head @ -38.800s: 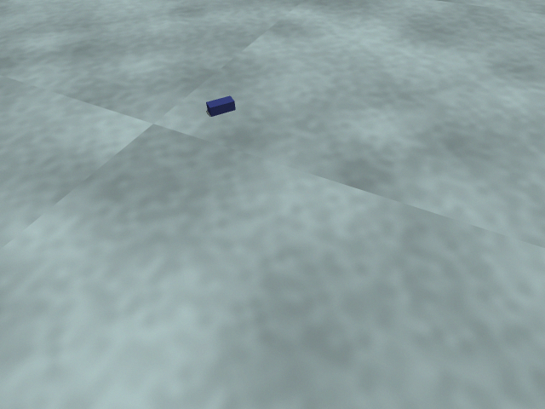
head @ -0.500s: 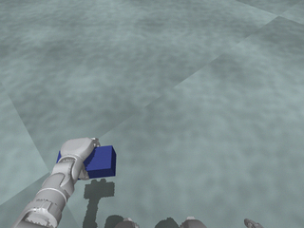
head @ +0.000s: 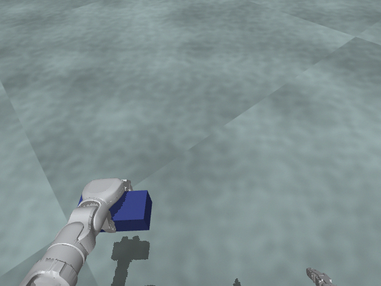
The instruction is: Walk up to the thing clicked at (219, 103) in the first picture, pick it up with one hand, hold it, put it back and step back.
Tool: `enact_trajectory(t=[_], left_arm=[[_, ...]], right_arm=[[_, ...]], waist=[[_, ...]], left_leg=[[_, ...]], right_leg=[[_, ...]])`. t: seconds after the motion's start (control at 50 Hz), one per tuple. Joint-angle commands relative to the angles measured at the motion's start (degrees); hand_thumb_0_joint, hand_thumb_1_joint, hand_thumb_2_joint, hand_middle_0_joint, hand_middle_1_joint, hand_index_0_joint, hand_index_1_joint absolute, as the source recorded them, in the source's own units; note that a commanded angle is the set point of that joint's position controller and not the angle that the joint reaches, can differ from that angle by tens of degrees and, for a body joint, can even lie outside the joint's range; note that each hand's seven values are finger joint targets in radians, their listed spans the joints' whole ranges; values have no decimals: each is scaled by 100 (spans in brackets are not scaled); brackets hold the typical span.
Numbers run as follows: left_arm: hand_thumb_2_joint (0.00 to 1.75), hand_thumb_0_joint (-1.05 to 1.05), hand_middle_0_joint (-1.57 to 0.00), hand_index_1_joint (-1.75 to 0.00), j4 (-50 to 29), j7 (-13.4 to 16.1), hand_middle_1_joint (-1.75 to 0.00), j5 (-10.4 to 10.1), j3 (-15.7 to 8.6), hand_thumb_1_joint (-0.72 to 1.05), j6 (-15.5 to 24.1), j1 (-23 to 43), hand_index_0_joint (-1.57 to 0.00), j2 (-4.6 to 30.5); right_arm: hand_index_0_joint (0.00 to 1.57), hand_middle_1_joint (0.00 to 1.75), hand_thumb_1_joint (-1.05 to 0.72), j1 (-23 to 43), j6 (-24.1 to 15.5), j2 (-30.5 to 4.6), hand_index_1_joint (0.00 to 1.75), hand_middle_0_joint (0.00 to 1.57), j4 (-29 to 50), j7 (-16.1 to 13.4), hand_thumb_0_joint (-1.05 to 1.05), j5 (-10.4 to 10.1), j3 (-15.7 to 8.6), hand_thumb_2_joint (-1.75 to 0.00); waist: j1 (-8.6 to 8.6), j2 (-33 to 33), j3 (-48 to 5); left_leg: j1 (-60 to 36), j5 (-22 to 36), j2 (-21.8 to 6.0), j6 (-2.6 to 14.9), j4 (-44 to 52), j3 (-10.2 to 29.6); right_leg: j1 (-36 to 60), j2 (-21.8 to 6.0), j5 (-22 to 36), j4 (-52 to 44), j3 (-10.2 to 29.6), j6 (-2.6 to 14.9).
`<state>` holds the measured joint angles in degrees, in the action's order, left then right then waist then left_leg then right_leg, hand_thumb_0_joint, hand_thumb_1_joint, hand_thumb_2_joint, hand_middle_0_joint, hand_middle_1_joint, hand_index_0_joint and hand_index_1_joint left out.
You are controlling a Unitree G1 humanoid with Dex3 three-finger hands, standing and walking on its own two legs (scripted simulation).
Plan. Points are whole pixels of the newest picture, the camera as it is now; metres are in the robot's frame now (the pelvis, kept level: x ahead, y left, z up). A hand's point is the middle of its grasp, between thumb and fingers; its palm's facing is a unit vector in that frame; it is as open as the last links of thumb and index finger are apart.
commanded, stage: hold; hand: left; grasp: from above
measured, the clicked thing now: (115, 211) +0.32 +0.22 -0.09
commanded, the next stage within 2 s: crouch in 1.56 s
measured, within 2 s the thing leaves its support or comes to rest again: neither
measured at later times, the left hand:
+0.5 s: hand (111, 211) +0.29 +0.21 -0.03, palm faces -0.46 -0.04 -0.89, open 10.3 cm
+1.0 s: hand (107, 214) +0.28 +0.21 -0.01, palm faces -0.45 -0.04 -0.89, open 10.4 cm
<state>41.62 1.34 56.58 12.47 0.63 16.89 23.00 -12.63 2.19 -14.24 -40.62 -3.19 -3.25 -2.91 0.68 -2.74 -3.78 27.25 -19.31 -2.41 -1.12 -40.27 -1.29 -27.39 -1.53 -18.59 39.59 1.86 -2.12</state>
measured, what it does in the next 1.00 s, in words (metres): stands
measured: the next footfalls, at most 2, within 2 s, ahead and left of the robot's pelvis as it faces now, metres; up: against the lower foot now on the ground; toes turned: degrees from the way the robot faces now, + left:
none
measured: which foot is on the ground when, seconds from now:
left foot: down 0.00-1.00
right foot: down 0.00-1.00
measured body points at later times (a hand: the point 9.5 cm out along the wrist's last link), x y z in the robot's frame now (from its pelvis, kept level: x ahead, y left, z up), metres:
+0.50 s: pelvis +0.00 -0.01 +0.01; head +0.01 -0.04 +0.46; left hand +0.31 +0.21 +0.02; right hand +0.13 -0.27 -0.11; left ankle +0.01 +0.13 -0.72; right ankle +0.01 -0.14 -0.72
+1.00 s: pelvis -0.02 -0.01 +0.02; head -0.02 -0.04 +0.47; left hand +0.30 +0.21 +0.04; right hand +0.14 -0.26 -0.10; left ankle +0.01 +0.13 -0.72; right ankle +0.01 -0.14 -0.72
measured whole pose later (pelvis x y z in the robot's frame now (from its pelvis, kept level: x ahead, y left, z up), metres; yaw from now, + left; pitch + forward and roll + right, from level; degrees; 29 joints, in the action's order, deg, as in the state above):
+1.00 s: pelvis -0.02 -0.01 +0.02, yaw -1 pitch +0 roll +1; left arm 34.8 -4.2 55.5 13.4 1.2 14.4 23.8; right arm -10.1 3.8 -14.5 -39.0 -4.3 -3.8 -1.7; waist -0.9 -3.3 -0.7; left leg 16.5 -13.2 -2.3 -1.5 -29.5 -2.0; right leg -17.9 -1.5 -13.5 31.0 2.4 -1.6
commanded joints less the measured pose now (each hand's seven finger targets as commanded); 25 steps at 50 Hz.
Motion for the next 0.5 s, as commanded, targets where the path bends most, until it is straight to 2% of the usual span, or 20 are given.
enact_trajectory(t=[0.0,0.08,0.1,0.12,0.14,0.16,0.18,0.2,0.28,0.3,0.32,0.34,0.38,0.44,0.46,0.48], left_arm=[[74,0,-96,-68,-1082,150,-72,51,-544,67,-12,1762,-100,1164],[75,0,-97,-69,-1139,102,-73,51,-578,68,-9,1702,-101,1204],[74,0,-97,-70,-1362,88,-74,33,-555,70,4,1825,-101,1193],[74,0,-96,-69,-1368,95,-74,28,-638,69,1,1789,-101,1272],[72,0,-97,-68,-1200,76,-73,74,-542,69,-17,1669,-101,1154],[73,0,-96,-68,-1391,86,-72,18,-587,68,-6,1766,-100,1194],[70,0,-95,-67,-1333,86,-71,75,-580,67,-16,1753,-99,1197],[69,0,-96,-67,-1242,77,-72,85,-591,69,-25,1649,-100,1191],[69,0,-97,-67,-1252,25,-72,-2,-593,69,-55,1593,-101,1186],[69,0,-97,-67,-1345,-11,-71,1,-506,69,-52,1647,-101,1113],[70,0,-96,-68,-1292,-23,-72,-3,-574,69,-45,1614,-100,1177],[70,0,-95,-68,-1354,-34,-73,-1,-616,69,-39,1566,-100,1247],[71,0,-96,-69,-1418,-79,-74,-3,-504,69,-36,1598,-101,1111],[73,0,-97,-69,-1571,-87,-73,-9,-596,69,-9,1689,-101,1229],[73,0,-96,-71,-1509,-90,-75,6,-547,68,-11,1680,-100,1189],[73,0,-97,-70,-1534,-81,-73,-30,-627,68,-1,1660,-101,1252]], right_arm=[[20,30,-89,203,-177,-765,30,20,709,-56,0,11,-223,-89],[20,30,-89,234,-154,-772,30,20,723,-54,0,12,-224,-89],[20,30,-89,267,-149,-775,30,20,738,-50,0,12,-228,-89],[20,30,-89,277,-145,-783,30,20,728,-56,0,21,-227,-89],[20,30,-89,274,-143,-764,30,20,724,-52,0,15,-220,-89],[20,30,-89,309,-137,-771,30,20,752,-53,0,16,-218,-89],[20,30,-89,311,-129,-765,30,20,759,-49,0,12,-218,-89],[20,30,-89,311,-120,-758,30,20,760,-55,0,7,-211,-89],[20,30,-89,424,-100,-749,30,20,823,-50,0,3,-185,-89],[20,30,-89,478,-99,-737,30,20,843,-49,0,-1,-180,-89],[20,30,-89,419,-97,-767,30,20,832,-52,0,-1,-194,-89],[20,30,-89,467,-85,-760,30,20,852,-59,0,-6,-187,-89],[20,30,-90,505,-76,-733,30,20,890,-61,0,-8,-175,-90],[20,30,-89,529,-71,-760,30,20,900,-82,0,-9,-172,-90],[20,30,-90,545,-70,-739,30,20,906,-87,0,-5,-160,-90],[20,30,-90,569,-63,-745,30,20,917,-93,0,-8,-152,-90]], waist=[[39,190,-1485],[3,177,-1568],[-7,131,-1644],[-25,112,-1631],[13,186,-1527],[-39,112,-1543],[2,102,-1502],[-47,159,-1413],[-51,258,-1274],[-68,256,-1278],[-27,331,-1303],[-99,236,-1300],[-72,250,-1315],[-78,275,-1386],[-55,305,-1325],[-104,312,-1259]], left_leg=[[-1034,1654,295,114,575,-41],[-1177,1829,313,130,623,-81],[-1242,1874,305,125,638,-57],[-1263,1877,305,120,654,-57],[-1245,1891,298,124,675,-55],[-1279,1861,298,116,719,-53],[-1278,1819,295,114,743,-56],[-1248,1799,306,125,760,-75],[-1240,1533,330,158,871,-108],[-1257,1530,324,158,896,-100],[-1266,1549,315,169,893,-102],[-1305,1579,310,159,946,-111],[-1387,1592,302,156,986,-106],[-1468,1602,328,180,1005,-137],[-1449,1591,319,183,1031,-133],[-1458,1496,331,191,1058,-143]], right_leg=[[650,341,1425,-602,-147,206],[797,318,1620,-628,-145,193],[850,315,1642,-632,-146,189],[877,321,1624,-656,-149,185],[844,331,1639,-645,-156,197],[878,326,1586,-699,-157,197],[833,327,1549,-697,-147,205],[873,318,1551,-739,-148,200],[934,290,1341,-908,-127,167],[922,296,1324,-918,-123,170],[947,299,1342,-925,-122,165],[972,301,1347,-931,-144,181],[983,311,1346,-951,-134,186],[1056,289,1379,-1025,-117,160],[1031,292,1369,-1042,-128,164],[1063,275,1278,-1114,-123,151]])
